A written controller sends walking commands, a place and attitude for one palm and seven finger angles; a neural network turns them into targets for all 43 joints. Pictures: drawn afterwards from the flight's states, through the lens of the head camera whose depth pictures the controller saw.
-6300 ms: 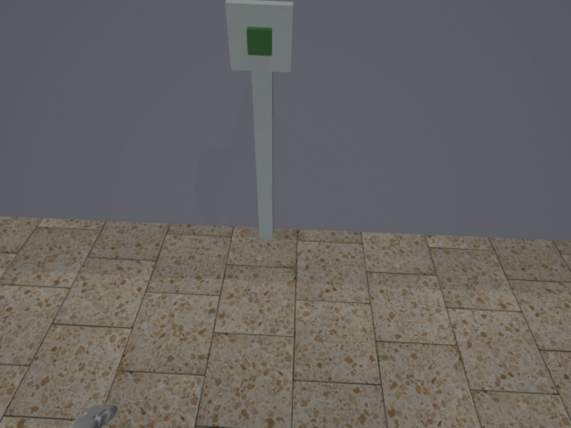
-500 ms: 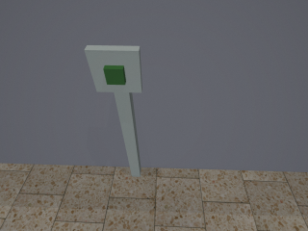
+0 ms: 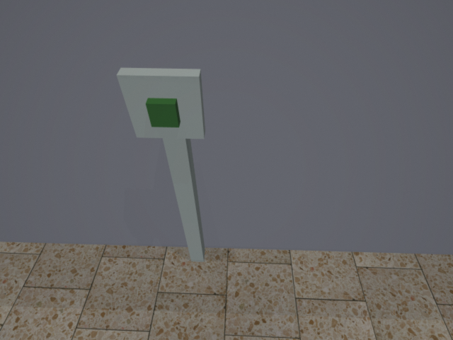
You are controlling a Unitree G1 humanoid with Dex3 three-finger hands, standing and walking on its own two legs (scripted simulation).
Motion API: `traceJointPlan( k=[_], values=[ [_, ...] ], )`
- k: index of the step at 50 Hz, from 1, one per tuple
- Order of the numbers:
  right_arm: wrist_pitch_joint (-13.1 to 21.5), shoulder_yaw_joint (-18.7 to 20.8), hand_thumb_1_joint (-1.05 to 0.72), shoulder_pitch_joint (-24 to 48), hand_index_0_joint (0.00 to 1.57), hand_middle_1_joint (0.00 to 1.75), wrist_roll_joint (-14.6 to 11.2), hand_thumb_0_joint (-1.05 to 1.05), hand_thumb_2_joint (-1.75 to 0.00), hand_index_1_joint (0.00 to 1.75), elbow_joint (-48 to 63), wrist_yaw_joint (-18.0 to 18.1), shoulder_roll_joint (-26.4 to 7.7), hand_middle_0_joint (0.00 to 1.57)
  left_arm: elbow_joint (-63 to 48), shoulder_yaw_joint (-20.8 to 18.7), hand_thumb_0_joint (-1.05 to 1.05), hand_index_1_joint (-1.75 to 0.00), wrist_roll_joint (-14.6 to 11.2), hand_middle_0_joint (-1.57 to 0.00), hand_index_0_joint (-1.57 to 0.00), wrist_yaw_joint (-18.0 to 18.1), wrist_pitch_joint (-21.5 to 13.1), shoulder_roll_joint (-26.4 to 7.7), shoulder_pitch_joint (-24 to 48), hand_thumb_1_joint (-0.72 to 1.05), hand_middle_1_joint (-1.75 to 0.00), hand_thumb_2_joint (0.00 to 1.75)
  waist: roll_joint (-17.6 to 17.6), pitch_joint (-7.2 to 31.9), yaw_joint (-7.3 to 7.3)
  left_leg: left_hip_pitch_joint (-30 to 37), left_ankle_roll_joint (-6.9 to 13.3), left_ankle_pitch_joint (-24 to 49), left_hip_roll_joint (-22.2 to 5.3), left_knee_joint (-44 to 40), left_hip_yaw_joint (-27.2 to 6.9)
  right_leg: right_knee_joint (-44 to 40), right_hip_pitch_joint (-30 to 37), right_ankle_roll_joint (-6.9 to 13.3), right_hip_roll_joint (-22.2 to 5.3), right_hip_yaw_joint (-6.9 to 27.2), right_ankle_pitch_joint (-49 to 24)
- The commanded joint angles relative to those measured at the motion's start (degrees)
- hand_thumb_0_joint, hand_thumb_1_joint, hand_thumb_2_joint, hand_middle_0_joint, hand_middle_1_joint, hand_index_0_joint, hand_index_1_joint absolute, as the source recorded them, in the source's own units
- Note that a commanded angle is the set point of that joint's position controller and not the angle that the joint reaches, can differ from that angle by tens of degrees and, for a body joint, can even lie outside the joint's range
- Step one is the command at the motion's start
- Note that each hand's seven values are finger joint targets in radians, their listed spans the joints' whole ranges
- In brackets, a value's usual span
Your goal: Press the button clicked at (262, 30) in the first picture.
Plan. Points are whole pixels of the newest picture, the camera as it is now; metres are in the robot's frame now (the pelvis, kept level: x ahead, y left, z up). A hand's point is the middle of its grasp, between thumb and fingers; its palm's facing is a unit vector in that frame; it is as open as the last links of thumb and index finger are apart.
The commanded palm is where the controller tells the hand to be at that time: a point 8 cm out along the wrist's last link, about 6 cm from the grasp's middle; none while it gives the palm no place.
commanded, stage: look again from close up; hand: left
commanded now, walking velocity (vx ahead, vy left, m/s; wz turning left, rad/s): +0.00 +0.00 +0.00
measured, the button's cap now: (164, 112) +0.54 +0.18 +0.11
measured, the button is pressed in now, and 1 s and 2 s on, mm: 0 0 0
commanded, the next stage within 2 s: shuffle to correct the standing spot in 0.44 s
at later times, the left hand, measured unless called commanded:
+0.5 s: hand out of the picture -0.02 +0.23 -0.18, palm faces +0.01 -0.98 -0.18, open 7.4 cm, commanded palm none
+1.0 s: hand out of the picture +0.02 +0.20 -0.18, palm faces -0.06 -0.98 -0.17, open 7.3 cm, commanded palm none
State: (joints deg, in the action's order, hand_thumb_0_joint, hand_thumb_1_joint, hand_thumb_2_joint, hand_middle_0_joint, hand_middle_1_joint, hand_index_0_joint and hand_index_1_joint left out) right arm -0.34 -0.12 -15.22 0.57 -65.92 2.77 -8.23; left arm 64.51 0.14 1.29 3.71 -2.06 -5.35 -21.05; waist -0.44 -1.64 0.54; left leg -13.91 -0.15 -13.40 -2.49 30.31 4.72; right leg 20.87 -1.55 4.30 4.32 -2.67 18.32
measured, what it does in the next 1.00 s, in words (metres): lifts its right foot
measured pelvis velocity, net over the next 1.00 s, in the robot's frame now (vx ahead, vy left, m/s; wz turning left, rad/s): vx -0.01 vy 0.02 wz -0.04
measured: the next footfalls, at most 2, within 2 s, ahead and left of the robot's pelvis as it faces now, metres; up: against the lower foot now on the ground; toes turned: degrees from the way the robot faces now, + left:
right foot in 1.04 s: +0.05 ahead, -0.12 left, +0.00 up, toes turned -5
left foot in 1.32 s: +0.13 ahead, +0.07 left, +0.00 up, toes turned +8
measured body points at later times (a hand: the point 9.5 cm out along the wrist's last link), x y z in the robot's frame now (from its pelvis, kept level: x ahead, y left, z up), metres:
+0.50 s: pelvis -0.03 +0.06 +0.00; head -0.02 +0.08 +0.45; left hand -0.02 +0.29 -0.17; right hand -0.01 -0.17 -0.15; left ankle -0.01 +0.12 -0.74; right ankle -0.08 -0.06 -0.74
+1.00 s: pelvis -0.01 +0.02 +0.00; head +0.02 +0.03 +0.45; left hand +0.02 +0.25 -0.16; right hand -0.06 -0.20 -0.15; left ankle -0.01 +0.12 -0.74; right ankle +0.00 -0.11 -0.73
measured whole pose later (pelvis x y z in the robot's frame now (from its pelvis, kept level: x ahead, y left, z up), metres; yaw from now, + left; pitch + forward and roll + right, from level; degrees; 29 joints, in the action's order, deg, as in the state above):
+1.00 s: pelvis -0.01 +0.02 +0.00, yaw -2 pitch +2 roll +0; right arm 0.9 0.9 -20.3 2.0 -62.6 1.9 -8.5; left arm 59.7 -1.7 2.3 -0.4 1.1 -9.9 -15.6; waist 0.8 -1.0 -1.8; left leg -13.8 2.0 -14.7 -0.7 26.8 4.2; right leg 35.5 -19.7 1.2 -2.1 -3.0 19.8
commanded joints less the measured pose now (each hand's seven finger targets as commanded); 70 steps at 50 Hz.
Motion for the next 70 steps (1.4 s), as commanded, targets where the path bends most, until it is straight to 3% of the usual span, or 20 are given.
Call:
traceJointPlan(
  k=[1,4,6,8,10,13,28,32,35,42,49,50,52,53,57,62,65,67,68,70],
  values=[
    [0.87,0.90,-0.90,-1.85,0.20,0.30,0.00,0.00,-0.90,0.30,6.86,-1.16,-2.07,0.20,-3.11,-1.26,0.00,-0.30,0.45,-0.20,-0.20,0.56,-2.05,-9.25,-4.74,0.90,-0.30,0.90,2.37,-0.96,-1.95,-6.04,2.09,-7.07,-0.38,12.77,-3.12,2.68,-3.69,-2.89,-16.69,8.01,-60.38],
    [1.77,0.71,-0.90,-2.15,0.20,0.30,-0.16,0.00,-0.90,0.30,8.41,-1.16,-2.07,0.20,-5.29,-0.96,0.00,-0.30,0.15,-0.20,-0.20,0.09,-2.03,-9.14,-4.03,0.90,-0.30,0.90,5.46,4.85,-1.40,-3.44,1.68,-5.80,1.47,6.05,-2.09,6.10,0.20,2.64,-14.54,8.07,-57.87],
    [1.83,0.71,-0.90,-5.00,0.20,0.30,-0.02,0.00,-0.90,0.30,7.72,-0.91,-2.76,0.20,-6.04,-0.88,0.00,-0.30,-0.29,-0.20,-0.20,0.07,-1.43,-8.82,-2.46,0.90,-0.30,0.90,4.41,4.87,-2.47,1.63,2.07,2.38,1.23,-0.04,-2.65,8.34,-2.82,1.62,-12.67,6.85,-48.25],
    [2.05,0.73,-0.90,-4.83,0.20,0.30,0.08,0.00,-0.90,0.30,7.58,-0.54,-4.78,0.20,-6.44,-0.62,0.00,-0.30,-0.60,-0.20,-0.20,-0.03,-0.30,-7.25,-3.15,0.90,-0.30,0.90,0.93,2.12,-1.09,3.95,3.53,14.78,-3.26,-1.16,-7.01,6.54,-8.71,-0.53,-9.64,6.34,-27.24],
    [2.02,0.53,-0.90,-3.90,0.20,0.30,0.30,0.00,-0.90,0.30,7.25,-0.30,-5.09,0.20,-5.80,-0.55,0.00,-0.30,-0.48,-0.20,-0.20,-0.05,0.39,-6.98,-3.35,0.90,-0.30,0.90,-5.04,-1.75,-0.24,1.88,4.48,16.07,-4.43,-2.06,-9.40,4.54,-10.45,-0.86,-8.25,6.27,-14.50],
    [1.85,0.34,-0.90,-2.36,0.20,0.30,0.22,0.00,-0.90,0.30,8.10,-0.57,-5.83,0.20,-5.76,-0.35,0.00,-0.30,-0.30,-0.20,-0.20,-0.53,1.29,-7.71,-2.57,0.90,-0.30,0.90,-2.41,-5.82,0.47,-3.44,5.20,5.77,-4.49,-7.15,-11.95,3.35,-10.72,-1.40,-6.85,5.17,-2.78],
    [2.33,0.31,-0.90,-3.38,0.20,0.30,0.31,0.00,-0.90,0.30,6.65,-0.70,-7.75,0.20,-4.86,-0.06,0.00,-0.30,-0.20,-0.20,-0.20,-1.53,1.69,-8.72,-1.22,0.90,-0.30,0.90,-1.39,-0.89,-0.16,1.12,5.62,-3.04,-5.53,-13.77,-15.00,4.00,-10.81,-2.07,-7.56,3.56,-0.01],
    [1.41,1.53,-0.90,-5.97,0.20,0.30,0.59,0.00,-0.90,0.30,5.86,-0.28,-10.08,0.20,-4.85,-0.21,0.00,-0.30,0.67,-0.20,-0.20,-2.19,2.65,-8.13,-0.80,0.90,-0.30,0.90,-3.23,-2.74,-1.40,3.49,9.74,-18.41,-11.51,-19.58,-24.11,15.01,-20.41,-2.01,-4.79,1.03,8.93],
    [1.61,1.97,-0.90,-8.17,0.20,0.30,0.96,0.00,-0.90,0.30,5.62,-0.07,-10.19,0.20,-6.18,-0.77,0.00,-0.30,1.10,-0.20,-0.20,-2.79,2.72,-8.26,1.25,0.90,-0.30,0.90,-2.53,-1.54,-2.39,6.59,13.78,-13.47,-15.43,-19.45,-27.10,28.52,-28.27,-1.63,-6.55,3.26,10.85],
    [2.50,2.27,-0.90,-7.90,0.20,0.30,1.22,0.00,-0.90,0.30,5.38,-0.14,-9.07,0.20,-7.06,-1.22,0.00,-0.30,0.63,-0.20,-0.20,-3.77,2.62,-5.98,3.68,0.90,-0.30,0.90,-3.80,-0.82,-2.28,3.17,12.50,-0.69,-13.72,-18.33,-16.82,26.56,-26.38,-3.08,-8.00,1.71,5.12],
    [1.61,3.36,-0.90,-6.35,0.20,0.30,1.26,0.00,-0.90,0.30,5.56,-0.53,-9.60,0.20,-5.97,-2.13,0.00,-0.30,0.61,-0.20,-0.20,-4.18,2.06,-6.02,0.50,0.90,-0.30,0.90,-3.94,-0.46,-0.40,-7.26,8.13,-11.59,-10.24,-11.10,-12.02,8.42,-10.24,-3.38,-4.48,-2.91,-1.49],
    [1.53,3.14,-0.90,-5.90,0.20,0.30,1.17,0.00,-0.90,0.30,5.76,-0.75,-8.62,0.20,-5.51,-2.36,0.00,-0.30,0.55,-0.20,-0.20,-3.98,1.86,-7.42,-1.31,0.90,-0.30,0.90,-1.75,-0.83,0.76,-11.53,6.56,-14.13,-8.17,-7.61,-9.94,5.10,-5.79,-2.88,-5.38,-1.01,-0.19],
    [1.64,1.77,-0.90,-4.15,0.20,0.30,0.78,0.00,-0.90,0.30,8.01,-1.37,-3.56,0.20,-4.35,-3.38,0.00,-0.30,0.69,-0.20,-0.20,-3.00,1.33,-12.87,-6.82,0.90,-0.30,0.90,14.25,-1.85,3.28,-26.26,2.84,-20.40,1.66,10.69,1.18,-5.23,1.77,3.18,-19.72,18.62,15.65],
    [1.54,2.08,-0.90,-0.43,0.20,0.30,0.88,0.00,-0.90,0.30,9.76,-1.70,-3.70,0.20,-4.37,-4.06,0.00,-0.30,0.36,-0.20,-0.20,-2.63,1.42,-14.65,-9.26,0.90,-0.30,0.90,14.91,-1.43,5.09,-26.47,3.15,-22.52,1.89,24.15,0.63,-11.99,-2.14,7.60,-25.91,25.27,20.31],
    [0.76,2.75,-0.90,-2.09,0.20,0.30,1.23,0.00,-0.90,0.30,8.78,-2.79,-3.64,0.20,-6.28,-2.66,0.00,-0.30,0.53,-0.20,-0.20,-1.65,-0.01,-9.56,-0.54,0.90,-0.30,0.90,6.79,-4.64,-1.04,-22.28,2.70,-11.15,-2.51,33.91,-2.25,-10.94,-12.94,7.48,-20.80,13.21,6.57],
    [1.63,1.53,-0.90,-2.75,0.20,0.30,0.76,0.00,-0.90,0.30,9.01,-2.68,0.17,0.20,-4.83,-2.38,0.00,-0.30,0.57,-0.20,-0.20,-1.86,-0.52,-10.42,-2.47,0.90,-0.30,0.90,4.04,-2.01,-1.08,-8.89,1.40,-7.09,0.12,11.45,3.29,-4.30,-12.69,6.63,-16.89,4.59,-14.80],
    [2.89,0.97,-0.90,-8.76,0.20,0.30,0.39,0.00,-0.90,0.30,5.90,-1.49,-1.67,0.20,-3.85,-1.49,0.00,-0.30,-0.43,-0.20,-0.20,-1.80,-0.19,-7.57,-3.45,0.90,-0.30,0.90,-0.65,2.84,-2.10,6.00,1.12,12.63,-2.02,-5.05,-0.43,7.48,-11.53,1.09,-11.66,1.28,-22.91],
    [2.95,1.33,-0.90,-8.03,0.20,0.30,-0.15,0.00,-0.90,0.30,6.53,-0.18,-7.53,0.20,-3.32,-0.70,0.00,-0.30,-1.19,-0.20,-0.20,-1.21,0.28,-4.50,-6.91,0.90,-0.30,0.90,-11.76,7.58,-0.02,12.19,9.44,50.45,-17.17,-3.93,-13.82,10.58,-15.02,-4.22,-8.17,-1.69,0.23],
    [2.16,1.71,-0.90,-5.94,0.20,0.30,-0.12,0.00,-0.90,0.30,7.24,-0.03,-8.12,0.20,-3.63,-0.81,0.00,-0.30,-0.74,-0.20,-0.20,-0.82,0.69,-4.77,-6.39,0.90,-0.30,0.90,-8.63,5.47,-0.06,9.00,10.27,48.32,-16.90,-4.05,-10.24,10.25,-13.02,-4.12,-7.90,-0.69,6.00],
    [1.96,1.36,-0.90,-1.68,0.20,0.30,-0.34,0.00,-0.90,0.30,7.43,0.73,-6.65,0.20,-3.10,-0.95,0.00,-0.30,-0.55,-0.20,-0.20,-0.75,1.50,-6.18,-4.61,0.90,-0.30,0.90,-14.46,0.28,0.17,7.89,9.25,54.57,-13.87,-4.98,-9.70,10.11,-15.21,-4.66,-8.59,-0.66,1.65]
  ],
)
